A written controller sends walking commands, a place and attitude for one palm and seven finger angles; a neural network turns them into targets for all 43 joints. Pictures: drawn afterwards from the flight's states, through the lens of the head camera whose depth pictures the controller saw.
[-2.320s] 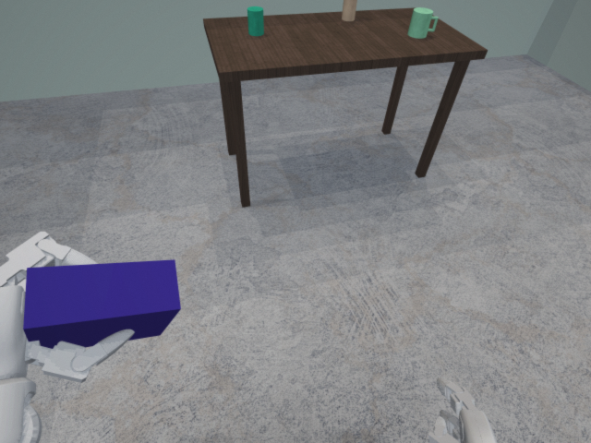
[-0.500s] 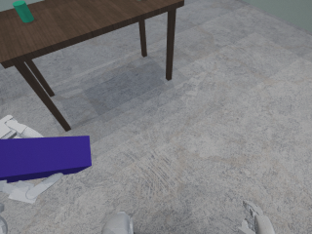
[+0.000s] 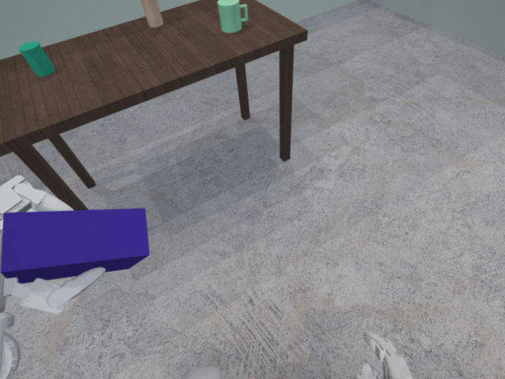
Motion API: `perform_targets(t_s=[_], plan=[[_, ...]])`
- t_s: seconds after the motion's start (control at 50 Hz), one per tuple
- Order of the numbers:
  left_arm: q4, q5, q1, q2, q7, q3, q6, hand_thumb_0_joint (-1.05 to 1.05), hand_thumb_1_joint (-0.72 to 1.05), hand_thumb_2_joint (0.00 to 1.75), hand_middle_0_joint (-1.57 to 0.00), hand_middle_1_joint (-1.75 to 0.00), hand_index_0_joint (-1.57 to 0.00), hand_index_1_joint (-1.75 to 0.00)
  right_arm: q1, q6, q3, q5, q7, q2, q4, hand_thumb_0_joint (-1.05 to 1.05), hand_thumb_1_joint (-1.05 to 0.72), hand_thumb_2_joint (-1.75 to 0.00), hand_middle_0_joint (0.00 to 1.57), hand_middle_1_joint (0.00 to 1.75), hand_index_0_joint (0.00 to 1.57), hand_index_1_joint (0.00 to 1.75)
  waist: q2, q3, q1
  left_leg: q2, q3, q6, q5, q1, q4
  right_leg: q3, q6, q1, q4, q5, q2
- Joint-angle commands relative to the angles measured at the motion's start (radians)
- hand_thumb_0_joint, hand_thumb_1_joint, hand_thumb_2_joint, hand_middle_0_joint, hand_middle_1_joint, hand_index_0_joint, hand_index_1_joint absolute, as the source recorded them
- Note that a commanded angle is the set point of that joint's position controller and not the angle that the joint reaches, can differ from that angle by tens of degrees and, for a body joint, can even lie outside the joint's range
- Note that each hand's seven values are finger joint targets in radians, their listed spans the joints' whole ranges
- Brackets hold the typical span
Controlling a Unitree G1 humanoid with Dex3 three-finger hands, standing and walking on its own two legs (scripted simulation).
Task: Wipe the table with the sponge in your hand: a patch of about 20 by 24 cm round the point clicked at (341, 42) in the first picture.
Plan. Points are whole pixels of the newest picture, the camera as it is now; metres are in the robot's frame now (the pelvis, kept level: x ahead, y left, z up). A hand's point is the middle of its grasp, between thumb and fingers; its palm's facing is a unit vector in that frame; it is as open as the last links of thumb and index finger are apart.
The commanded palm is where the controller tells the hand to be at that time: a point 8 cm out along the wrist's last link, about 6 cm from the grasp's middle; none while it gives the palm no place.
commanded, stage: walk to a spot facing it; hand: left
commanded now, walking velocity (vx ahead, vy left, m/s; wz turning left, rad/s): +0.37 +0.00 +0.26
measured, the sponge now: (99, 244) +0.23 +0.19 +0.17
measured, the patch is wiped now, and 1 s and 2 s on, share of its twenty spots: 0.00 0.00 0.00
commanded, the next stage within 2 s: turn to face it in 0.88 s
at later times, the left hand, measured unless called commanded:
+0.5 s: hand (91, 144) +0.37 +0.25 +0.20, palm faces +0.46 -0.78 -0.42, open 9.6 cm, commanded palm +0.29 +0.28 +0.20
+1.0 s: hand (100, 118) +0.44 +0.26 +0.19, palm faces +0.61 -0.66 -0.44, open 9.6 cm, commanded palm +0.36 +0.30 +0.20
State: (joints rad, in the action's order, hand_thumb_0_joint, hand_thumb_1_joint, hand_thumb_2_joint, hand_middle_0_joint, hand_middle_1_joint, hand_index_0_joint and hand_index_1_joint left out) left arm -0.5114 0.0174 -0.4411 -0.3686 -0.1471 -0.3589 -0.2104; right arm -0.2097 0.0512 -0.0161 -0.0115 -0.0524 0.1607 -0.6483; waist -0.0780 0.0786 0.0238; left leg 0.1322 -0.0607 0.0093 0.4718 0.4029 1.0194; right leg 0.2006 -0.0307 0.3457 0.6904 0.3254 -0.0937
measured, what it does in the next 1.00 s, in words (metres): walks ahead, turning left: left foot, then right foot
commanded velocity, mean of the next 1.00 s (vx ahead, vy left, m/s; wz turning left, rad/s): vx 0.29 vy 0.00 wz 0.36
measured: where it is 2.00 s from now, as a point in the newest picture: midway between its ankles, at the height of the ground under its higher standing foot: (290, 334)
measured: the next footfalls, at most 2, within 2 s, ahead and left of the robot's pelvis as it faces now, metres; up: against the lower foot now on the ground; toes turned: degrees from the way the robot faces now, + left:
left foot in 0.32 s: +0.24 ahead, +0.13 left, +0.00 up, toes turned +14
right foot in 0.64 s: +0.30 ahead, -0.16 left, +0.00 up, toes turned -2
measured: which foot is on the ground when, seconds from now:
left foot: up 0.00-0.30, down 0.32-0.64, up 0.66-0.96, down 0.98-1.00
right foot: down 0.00-0.32, up 0.34-0.62, down 0.64-0.98, up 1.00-1.00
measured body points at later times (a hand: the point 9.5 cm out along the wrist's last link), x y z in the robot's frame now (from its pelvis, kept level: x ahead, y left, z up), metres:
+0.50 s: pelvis +0.16 -0.01 +0.00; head +0.19 +0.00 +0.45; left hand +0.34 +0.28 +0.22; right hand +0.35 -0.21 -0.08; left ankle +0.20 +0.12 -0.72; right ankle +0.16 -0.14 -0.66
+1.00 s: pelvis +0.29 -0.02 +0.00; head +0.34 +0.01 +0.44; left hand +0.40 +0.30 +0.21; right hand +0.54 -0.23 -0.07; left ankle +0.33 +0.10 -0.72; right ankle +0.26 -0.16 -0.70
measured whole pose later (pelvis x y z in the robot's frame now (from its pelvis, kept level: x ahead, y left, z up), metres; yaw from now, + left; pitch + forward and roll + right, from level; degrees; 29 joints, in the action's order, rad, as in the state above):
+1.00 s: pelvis +0.29 -0.02 +0.00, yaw +17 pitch +0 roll +1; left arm -0.67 0.03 -0.51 -0.41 -0.19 -0.40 -0.22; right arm -0.18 0.04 0.09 -0.01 -0.07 0.27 -0.52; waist 0.05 0.12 -0.02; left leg 0.06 -0.21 -0.05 0.14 0.39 0.62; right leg 0.20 0.06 0.29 0.91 0.49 -0.21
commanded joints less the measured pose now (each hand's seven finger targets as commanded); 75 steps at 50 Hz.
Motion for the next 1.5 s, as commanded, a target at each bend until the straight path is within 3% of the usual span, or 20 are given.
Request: perform_targets(t_s=[0.0, 0.1, 0.2, 0.26, 0.3, 0.32, 0.36, 0.46, 0.58, 0.62, 0.66, 0.76, 0.9, 0.92, 0.96, 0.98, 1.1, 1.24, 1.32, 1.48], plan=[[-0.136, 0.007, 0.037, -0.188, -0.016, -0.155, -0.053, 0.0, 0.1, 1.3, -1.2, -1.6, -1.2, -1.6, 0.123, 0.033, 0.043, 0.005, -0.011, 0.117, 0.148, 0.0, -0.9, -0.9, 0.2, 0.3, 0.2, 0.3, 0.227, -0.129, -0.01, -0.01, 0.064, 0.019, -0.054, 0.393, 0.352, -0.424, -0.138, -0.372, -0.378, -0.243, -0.313], [-0.23, -0.001, 0.025, -0.184, -0.032, -0.144, -0.077, 0.0, 0.1, 1.3, -1.2, -1.6, -1.2, -1.6, 0.113, 0.013, 0.058, 0.011, -0.001, 0.128, 0.175, 0.0, -0.9, -0.9, 0.2, 0.3, 0.2, 0.3, 0.195, -0.145, -0.019, 0.001, -0.033, 0.014, -0.156, 0.251, -0.022, -0.141, -0.104, -0.335, -0.354, -0.49, -0.261], [-0.294, 0.008, -0.031, -0.184, -0.058, -0.168, -0.072, 0.0, 0.1, 1.3, -1.2, -1.6, -1.2, -1.6, 0.092, 0.029, 0.071, 0.011, -0.002, 0.111, 0.238, 0.0, -0.9, -0.9, 0.2, 0.3, 0.2, 0.3, 0.24, -0.178, 0.017, -0.073, -0.174, -0.008, -0.189, 0.078, -0.362, -0.096, -0.102, -0.381, -0.281, -0.607, -0.235], [-0.289, 0.008, -0.008, -0.166, -0.065, -0.139, -0.074, 0.0, 0.1, 1.3, -1.2, -1.6, -1.2, -1.6, 0.031, 0.031, 0.093, 0.01, -0.021, 0.132, 0.231, 0.0, -0.9, -0.9, 0.2, 0.3, 0.2, 0.3, 0.098, -0.274, -0.044, -0.123, -0.196, -0.03, -0.345, -0.283, -0.557, 0.0, -0.022, -0.254, 0.06, -0.567, -0.167], [-0.309, 0.018, 0.045, -0.177, -0.064, -0.15, -0.099, 0.0, 0.1, 1.3, -1.2, -1.6, -1.2, -1.6, 0.053, 0.036, 0.101, 0.009, -0.013, 0.169, 0.239, 0.0, -0.9, -0.9, 0.2, 0.3, 0.2, 0.3, -0.248, -0.314, -0.039, 0.26, 0.428, -0.233, -0.59, -0.57, -0.622, -0.053, 0.053, 0.175, 0.509, 0.237, 0.031], [-0.235, 0.01, 0.098, -0.196, -0.05, -0.132, -0.097, 0.0, 0.1, 1.3, -1.2, -1.6, -1.2, -1.6, 0.048, 0.042, 0.09, 0.001, 0.006, 0.174, 0.237, 0.0, -0.9, -0.9, 0.2, 0.3, 0.2, 0.3, -0.174, -0.244, -0.043, 0.316, 0.577, -0.288, -0.526, -0.444, -0.68, -0.161, 0.042, 0.258, 0.611, 0.322, 0.043], [-0.223, 0.014, 0.074, -0.244, -0.024, -0.192, -0.087, 0.0, 0.1, 1.3, -1.2, -1.6, -1.2, -1.6, 0.089, 0.046, 0.101, -0.006, -0.001, 0.162, 0.212, 0.0, -0.9, -0.9, 0.2, 0.3, 0.2, 0.3, -0.149, -0.207, -0.025, 0.323, 0.538, -0.309, -0.265, -0.346, -0.698, -0.229, 0.06, 0.33, 0.628, 0.242, -0.031], [-0.354, 0.022, -0.018, -0.16, -0.016, -0.151, -0.093, 0.0, 0.1, 1.3, -1.2, -1.6, -1.2, -1.6, 0.087, 0.089, 0.081, -0.003, 0.008, 0.145, 0.204, 0.0, -0.9, -0.9, 0.2, 0.3, 0.2, 0.3, -0.179, -0.195, -0.008, 0.165, 0.158, -0.188, -0.197, -0.104, -0.726, -0.104, 0.072, 0.08, 0.257, 0.078, -0.029], [-0.172, 0.012, 0.048, -0.124, -0.02, -0.109, -0.051, 0.0, 0.1, 1.3, -1.2, -1.6, -1.2, -1.6, 0.064, 0.084, 0.064, -0.004, -0.025, 0.129, 0.181, 0.0, -0.9, -0.9, 0.2, 0.3, 0.2, 0.3, -0.04, -0.167, -0.013, 0.082, 0.051, -0.101, 0.064, 0.014, -0.526, -0.005, 0.09, -0.211, -0.147, 0.031, 0.04], [-0.134, -0.008, 0.102, -0.191, -0.026, -0.127, -0.029, 0.0, 0.1, 1.3, -1.2, -1.6, -1.2, -1.6, 0.06, 0.068, 0.049, 0.0, -0.026, 0.086, 0.184, 0.0, -0.9, -0.9, 0.2, 0.3, 0.2, 0.3, 0.414, -0.144, -0.001, -0.111, -0.087, -0.02, 0.127, 0.283, -0.012, -0.531, -0.065, -0.324, -0.419, 0.165, -0.293], [-0.153, 0.005, 0.179, -0.209, -0.027, -0.131, -0.023, 0.0, 0.1, 1.3, -1.2, -1.6, -1.2, -1.6, 0.132, 0.082, 0.054, 0.008, -0.019, 0.131, 0.179, 0.0, -0.9, -0.9, 0.2, 0.3, 0.2, 0.3, 0.362, -0.109, 0.001, -0.068, 0.067, -0.001, 0.062, 0.373, 0.281, -0.692, -0.156, -0.301, -0.475, 0.101, -0.416], [-0.211, -0.004, 0.096, -0.172, -0.025, -0.113, -0.056, 0.0, 0.1, 1.3, -1.2, -1.6, -1.2, -1.6, 0.142, 0.042, 0.043, 0.01, -0.013, 0.115, 0.17, 0.0, -0.9, -0.9, 0.2, 0.3, 0.2, 0.3, 0.248, -0.108, -0.012, -0.019, -0.009, 0.017, -0.045, 0.208, 0.022, -0.125, -0.07, -0.296, -0.339, -0.474, -0.3], [-0.34, 0.015, -0.039, -0.183, -0.069, -0.166, -0.047, 0.0, 0.1, 1.3, -1.2, -1.6, -1.2, -1.6, 0.064, 0.024, 0.081, 0.009, -0.011, 0.106, 0.252, 0.0, -0.9, -0.9, 0.2, 0.3, 0.2, 0.3, 0.216, -0.265, -0.03, -0.16, -0.235, 0.009, -0.244, -0.144, -0.499, 0.032, -0.014, -0.298, 0.006, -0.732, -0.241], [-0.363, 0.017, -0.015, -0.182, -0.071, -0.159, -0.054, 0.0, 0.1, 1.3, -1.2, -1.6, -1.2, -1.6, 0.044, 0.023, 0.093, 0.004, -0.018, 0.122, 0.255, 0.0, -0.9, -0.9, 0.2, 0.3, 0.2, 0.3, 0.108, -0.312, -0.063, -0.136, -0.174, -0.018, -0.323, -0.34, -0.558, 0.047, 0.028, -0.165, 0.218, -0.625, -0.21], [-0.395, 0.026, 0.015, -0.179, -0.069, -0.149, -0.092, 0.0, 0.1, 1.3, -1.2, -1.6, -1.2, -1.6, 0.054, 0.044, 0.101, -0.004, -0.004, 0.165, 0.261, 0.0, -0.9, -0.9, 0.2, 0.3, 0.2, 0.3, -0.281, -0.332, -0.045, 0.306, 0.528, -0.265, -1.0, -0.558, -0.593, -0.072, 0.093, 0.251, 0.669, 0.378, 0.031], [-0.265, 0.005, 0.006, -0.218, -0.045, -0.168, -0.082, 0.0, 0.1, 1.3, -1.2, -1.6, -1.2, -1.6, 0.053, 0.054, 0.1, -0.007, 0.012, 0.177, 0.23, 0.0, -0.9, -0.9, 0.2, 0.3, 0.2, 0.3, -0.144, -0.27, -0.049, 0.322, 0.5, -0.273, -0.888, -0.477, -0.605, -0.183, 0.077, 0.319, 0.696, 0.314, -0.012], [-0.414, 0.026, -0.045, -0.169, -0.02, -0.156, -0.084, 0.0, 0.1, 1.3, -1.2, -1.6, -1.2, -1.6, 0.078, 0.073, 0.087, -0.006, 0.024, 0.146, 0.209, 0.0, -0.9, -0.9, 0.2, 0.3, 0.2, 0.3, -0.199, -0.243, -0.019, 0.16, 0.111, -0.171, -0.617, -0.195, -0.641, -0.122, 0.083, 0.137, 0.355, 0.071, -0.011], [-0.161, 0.018, 0.077, -0.119, -0.021, -0.089, -0.034, 0.0, 0.1, 1.3, -1.2, -1.6, -1.2, -1.6, 0.072, 0.09, 0.048, -0.003, -0.011, 0.14, 0.187, 0.0, -0.9, -0.9, 0.2, 0.3, 0.2, 0.3, -0.068, -0.192, -0.015, 0.14, -0.004, -0.075, -0.289, -0.125, -0.557, -0.05, 0.093, -0.138, -0.134, -0.048, 0.075], [-0.08, 0.009, 0.19, -0.163, -0.016, -0.077, 0.003, 0.0, 0.1, 1.3, -1.2, -1.6, -1.2, -1.6, 0.079, 0.086, 0.04, 0.009, -0.015, 0.123, 0.186, 0.0, -0.9, -0.9, 0.2, 0.3, 0.2, 0.3, 0.413, -0.158, -0.018, -0.11, -0.031, 0.028, 0.083, 0.01, -0.097, -0.56, -0.072, -0.105, -0.4, -0.41, -0.23], [-0.217, 0.012, 0.003, -0.191, -0.035, -0.162, -0.048, 0.0, 0.1, 1.3, -1.2, -1.6, -1.2, -1.6, 0.136, 0.042, 0.027, 0.019, -0.013, 0.106, 0.219, 0.0, -0.9, -0.9, 0.2, 0.3, 0.2, 0.3, 0.212, -0.266, 0.003, -0.102, -0.006, 0.022, -0.031, -0.033, -0.287, -0.369, -0.123, -0.255, -0.311, -0.515, -0.162]])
